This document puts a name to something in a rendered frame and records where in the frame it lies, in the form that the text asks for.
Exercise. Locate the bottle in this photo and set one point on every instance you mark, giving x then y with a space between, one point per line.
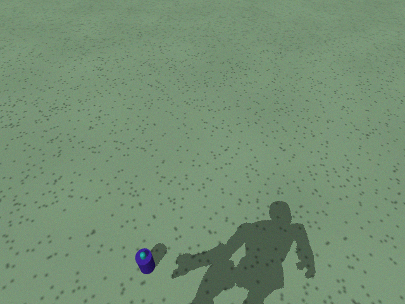
145 261

